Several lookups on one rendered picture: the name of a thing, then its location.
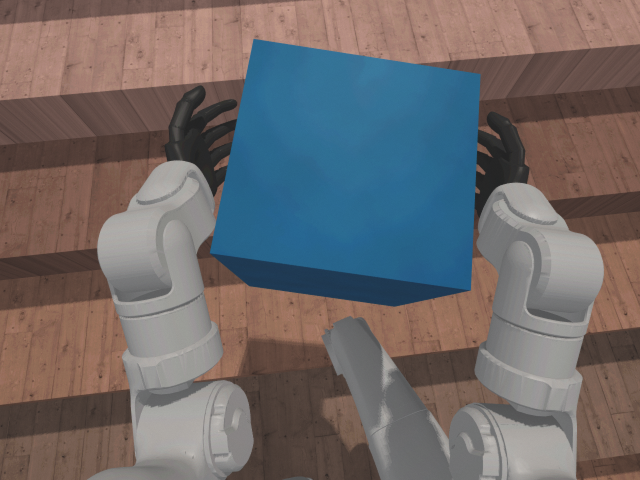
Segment right robot hand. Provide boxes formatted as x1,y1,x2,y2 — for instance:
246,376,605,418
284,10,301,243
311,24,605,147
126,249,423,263
475,112,530,218

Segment left robot hand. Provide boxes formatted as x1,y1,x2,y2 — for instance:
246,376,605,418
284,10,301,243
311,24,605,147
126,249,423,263
165,85,237,197

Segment carton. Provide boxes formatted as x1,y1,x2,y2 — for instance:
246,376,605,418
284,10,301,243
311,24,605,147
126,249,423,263
210,39,481,307

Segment right robot thigh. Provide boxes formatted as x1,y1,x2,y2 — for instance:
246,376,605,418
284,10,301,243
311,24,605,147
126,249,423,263
321,316,454,480

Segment robot right forearm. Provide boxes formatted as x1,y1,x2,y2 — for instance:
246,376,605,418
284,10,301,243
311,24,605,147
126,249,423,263
474,183,604,471

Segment robot left forearm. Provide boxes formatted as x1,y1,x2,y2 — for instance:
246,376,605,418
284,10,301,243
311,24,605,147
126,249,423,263
97,160,223,457

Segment left robot upper arm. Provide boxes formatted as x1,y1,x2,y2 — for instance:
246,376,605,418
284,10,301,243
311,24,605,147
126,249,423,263
87,380,254,480

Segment right robot upper arm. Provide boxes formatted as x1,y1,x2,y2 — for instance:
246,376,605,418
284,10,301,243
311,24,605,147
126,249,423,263
449,403,577,480

